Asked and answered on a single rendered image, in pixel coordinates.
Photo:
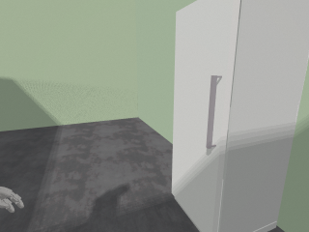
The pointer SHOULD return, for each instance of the robot left hand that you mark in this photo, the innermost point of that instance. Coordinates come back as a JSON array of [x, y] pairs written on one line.
[[6, 203]]

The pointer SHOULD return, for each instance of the fridge door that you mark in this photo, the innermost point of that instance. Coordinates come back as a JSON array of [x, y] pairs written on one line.
[[205, 45]]

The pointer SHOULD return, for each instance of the handle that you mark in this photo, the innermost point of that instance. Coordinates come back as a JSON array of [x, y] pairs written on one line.
[[209, 144]]

